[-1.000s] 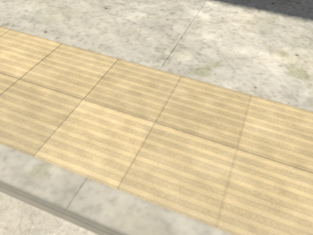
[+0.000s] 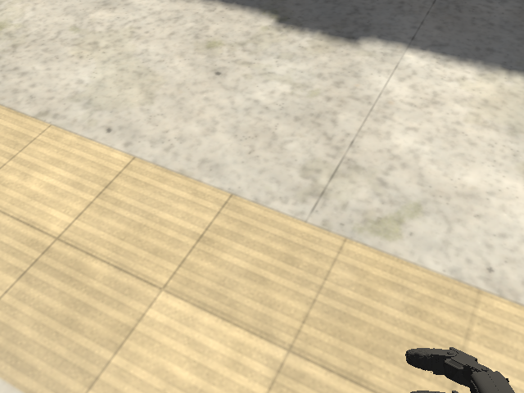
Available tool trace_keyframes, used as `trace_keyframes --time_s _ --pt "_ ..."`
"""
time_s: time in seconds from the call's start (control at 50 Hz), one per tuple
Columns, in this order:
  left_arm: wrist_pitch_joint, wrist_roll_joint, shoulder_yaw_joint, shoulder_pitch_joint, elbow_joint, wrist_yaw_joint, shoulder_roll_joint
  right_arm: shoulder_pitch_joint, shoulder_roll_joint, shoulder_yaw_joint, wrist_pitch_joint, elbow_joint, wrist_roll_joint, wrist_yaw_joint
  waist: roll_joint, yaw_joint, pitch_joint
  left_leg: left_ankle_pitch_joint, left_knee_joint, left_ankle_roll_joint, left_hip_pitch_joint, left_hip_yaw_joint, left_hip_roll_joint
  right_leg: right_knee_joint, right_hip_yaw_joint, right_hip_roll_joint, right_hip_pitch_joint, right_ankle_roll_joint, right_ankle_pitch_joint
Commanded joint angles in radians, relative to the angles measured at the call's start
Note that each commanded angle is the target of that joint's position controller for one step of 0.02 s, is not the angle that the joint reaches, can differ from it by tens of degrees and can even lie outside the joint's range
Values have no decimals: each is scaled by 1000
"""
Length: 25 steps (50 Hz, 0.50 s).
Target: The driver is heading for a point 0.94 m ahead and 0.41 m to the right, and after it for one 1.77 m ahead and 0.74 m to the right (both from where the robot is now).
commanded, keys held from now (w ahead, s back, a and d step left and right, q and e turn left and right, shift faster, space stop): w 0.04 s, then w+e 0.96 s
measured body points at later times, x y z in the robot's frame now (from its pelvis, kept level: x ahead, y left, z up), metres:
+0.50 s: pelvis +0.29 +0.00 +0.00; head +0.32 -0.01 +0.45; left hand +0.55 +0.16 -0.09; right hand +0.26 -0.26 -0.14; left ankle +0.15 +0.12 -0.73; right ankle +0.44 -0.15 -0.70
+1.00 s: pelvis +0.57 -0.08 +0.00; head +0.59 -0.10 +0.45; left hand +0.76 +0.15 -0.10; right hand +0.69 -0.39 -0.07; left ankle +0.76 -0.02 -0.71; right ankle +0.44 -0.13 -0.73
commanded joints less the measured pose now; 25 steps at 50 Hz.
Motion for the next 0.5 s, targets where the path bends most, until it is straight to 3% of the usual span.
trace_keyframes --time_s 0.02,0.04,0.06,0.08,0.1,0.14,0.18,0.22,0.26,0.3,0.34,0.38,0.44,0.48,0.5 --pt "8 4 39 -26 -43 10 187 166 -152 -66 -27 -29 -9 -5 -199 -197 -41 -16 -145 71 322 37 -82 337 69 -192 -33 -133 1093" --pt "0 13 35 -63 -73 10 186 359 -218 -90 -24 11 -24 -26 -171 -275 -177 12 -50 115 683 -92 40 561 69 -169 -291 -116 875" --pt "-26 15 -4 11 -120 -1 49 503 -336 -119 -20 17 -64 -43 125 -253 -370 -55 -62 281 1126 -557 345 960 49 8 -742 -35 397" --pt "-55 -1 -5 2 -100 -8 47 477 -254 -100 -15 12 -65 -52 179 -244 -459 -82 -231 310 1078 -810 417 1193 218 59 -833 -35 -98" --pt "-63 -36 32 -107 -133 -14 142 400 -181 -80 -15 2 -61 -53 142 -229 -286 -60 -255 240 904 -628 366 1276 254 5 -902 -42 -31" --pt "-48 -43 46 -215 -170 -2 143 274 -94 -53 -30 -1 -43 -39 41 -151 -116 32 -310 155 598 -328 282 1211 206 -70 -873 -39 115" --pt "-7 -38 54 -177 -165 4 102 250 -58 -45 -48 19 -48 -35 77 -96 -45 22 -374 105 449 -171 209 1152 198 -109 -807 -45 190" --pt "16 -47 58 -180 -179 5 77 259 -83 -53 -57 43 -51 -41 95 -72 16 68 -416 104 375 -104 202 1141 204 -117 -850 -39 194" --pt "21 -39 60 -249 -216 6 82 279 -108 -58 -59 60 -61 -52 67 -70 60 95 -443 107 345 -51 202 1086 222 -122 -915 -26 261" --pt "24 -16 63 -304 -241 -9 90 280 -120 -59 -63 68 -72 -66 49 -70 75 128 -441 101 314 32 171 929 206 -122 -891 -17 377" --pt "21 -18 58 -387 -266 -32 86 290 -143 -62 -67 72 -75 -77 31 -97 76 144 -442 83 324 81 158 740 146 -113 -832 -24 491" --pt "17 -17 48 -479 -300 -49 73 333 -192 -74 -61 81 -55 -88 -3 -137 86 150 -445 85 418 64 201 628 115 -105 -850 -37 484" --pt "18 -17 49 -557 -350 -57 78 375 -222 -91 -32 101 -23 -94 -11 -170 102 252 -391 80 644 69 258 516 94 -97 -945 -62 386" --pt "23 -18 59 -562 -381 -62 101 359 -237 -98 -10 99 -19 -95 18 -154 84 469 -305 58 707 102 266 475 41 -59 -894 -89 296" --pt "28 -17 69 -539 -385 -65 121 354 -250 -103 0 94 -25 -97 52 -133 47 629 -229 47 718 121 257 476 3 -18 -822 -108 233"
